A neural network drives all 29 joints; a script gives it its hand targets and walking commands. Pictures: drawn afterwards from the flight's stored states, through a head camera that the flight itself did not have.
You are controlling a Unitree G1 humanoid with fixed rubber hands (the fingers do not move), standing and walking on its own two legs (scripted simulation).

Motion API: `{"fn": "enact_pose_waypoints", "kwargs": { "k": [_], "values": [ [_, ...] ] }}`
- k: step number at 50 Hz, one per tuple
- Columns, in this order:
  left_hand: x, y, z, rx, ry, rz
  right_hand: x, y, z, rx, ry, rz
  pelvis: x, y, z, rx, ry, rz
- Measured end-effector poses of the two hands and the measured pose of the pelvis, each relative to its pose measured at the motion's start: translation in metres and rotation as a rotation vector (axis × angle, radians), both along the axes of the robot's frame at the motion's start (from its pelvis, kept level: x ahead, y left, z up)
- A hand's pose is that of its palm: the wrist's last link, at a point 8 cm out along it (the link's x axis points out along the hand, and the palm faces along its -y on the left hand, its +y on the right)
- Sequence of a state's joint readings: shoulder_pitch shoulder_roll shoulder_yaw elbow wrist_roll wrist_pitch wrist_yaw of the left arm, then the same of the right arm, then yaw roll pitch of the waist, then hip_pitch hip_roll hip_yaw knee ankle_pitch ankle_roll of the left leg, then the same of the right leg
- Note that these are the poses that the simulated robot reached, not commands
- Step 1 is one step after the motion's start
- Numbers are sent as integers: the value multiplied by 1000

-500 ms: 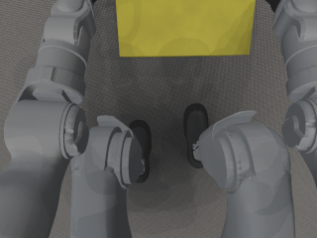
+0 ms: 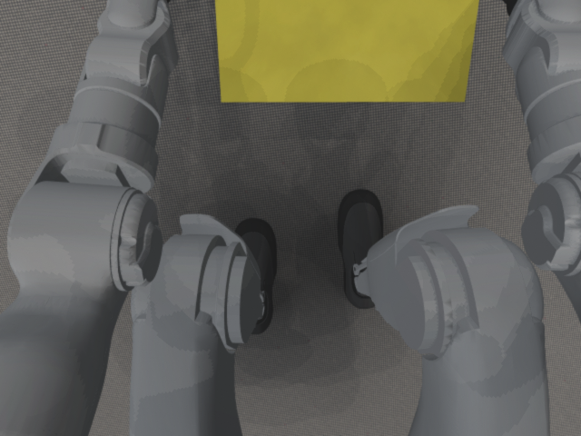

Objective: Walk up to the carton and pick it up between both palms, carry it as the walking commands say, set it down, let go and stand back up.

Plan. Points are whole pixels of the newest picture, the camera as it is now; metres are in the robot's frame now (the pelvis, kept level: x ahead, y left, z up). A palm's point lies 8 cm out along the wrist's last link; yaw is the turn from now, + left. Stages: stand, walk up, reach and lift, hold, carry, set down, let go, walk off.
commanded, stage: set down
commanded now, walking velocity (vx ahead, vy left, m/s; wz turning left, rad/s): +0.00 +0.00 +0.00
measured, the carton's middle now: (337, 0) +0.54 -0.06 -0.28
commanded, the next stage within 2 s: let go in 2.00 s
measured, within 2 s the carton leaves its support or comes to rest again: neither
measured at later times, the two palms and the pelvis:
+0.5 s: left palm out of the picture +0.53 +0.15 -0.21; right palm out of the picture +0.52 -0.25 -0.20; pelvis +0.00 +0.00 -0.01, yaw +0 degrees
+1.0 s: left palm out of the picture +0.56 +0.16 -0.12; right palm out of the picture +0.54 -0.26 -0.12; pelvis -0.01 +0.00 +0.00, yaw +0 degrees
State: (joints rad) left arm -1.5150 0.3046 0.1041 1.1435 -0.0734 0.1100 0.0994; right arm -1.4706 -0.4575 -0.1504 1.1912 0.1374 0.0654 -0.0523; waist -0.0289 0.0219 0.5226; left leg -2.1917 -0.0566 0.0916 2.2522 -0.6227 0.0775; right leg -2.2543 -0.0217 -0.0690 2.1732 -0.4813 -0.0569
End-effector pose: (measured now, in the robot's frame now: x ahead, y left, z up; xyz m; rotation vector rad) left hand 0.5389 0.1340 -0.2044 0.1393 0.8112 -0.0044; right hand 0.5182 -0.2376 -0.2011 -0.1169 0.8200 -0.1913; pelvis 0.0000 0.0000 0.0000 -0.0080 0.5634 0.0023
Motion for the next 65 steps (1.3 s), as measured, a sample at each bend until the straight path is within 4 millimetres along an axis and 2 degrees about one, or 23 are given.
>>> {"fn": "enact_pose_waypoints", "kwargs": {
  "k": [16, 28, 35, 42, 51, 57, 65],
  "values": [
    [1, 8, -2, 14, -12, 16, 2, -11, -1, 4, -19, -51, 1, -1, -6, 2, -7, 5],
    [-7, 25, -7, 44, 3, 36, 2, -17, 1, 11, -29, -88, 1, -2, -8, 5, -15, 6],
    [6, 36, 13, 42, -97, 71, 6, -22, 9, -15, -55, -102, 1, -1, -8, 4, -17, 6],
    [20, 30, 44, 29, -158, 64, 19, -27, 39, -22, -130, -93, -1, -1, -7, 4, -32, 6],
    [19, 29, 90, 34, -156, 53, 18, -25, 85, -5, -129, -84, -6, 0, 2, 1, -91, 4],
    [17, 26, 129, 37, -157, 41, 16, -28, 126, 10, -134, -90, -9, 1, 27, -4, -109, -3],
    [19, 20, 180, 33, -149, 28, 16, -33, 184, 14, -138, -95, -8, 1, 74, -10, -118, -13]
  ]
}}
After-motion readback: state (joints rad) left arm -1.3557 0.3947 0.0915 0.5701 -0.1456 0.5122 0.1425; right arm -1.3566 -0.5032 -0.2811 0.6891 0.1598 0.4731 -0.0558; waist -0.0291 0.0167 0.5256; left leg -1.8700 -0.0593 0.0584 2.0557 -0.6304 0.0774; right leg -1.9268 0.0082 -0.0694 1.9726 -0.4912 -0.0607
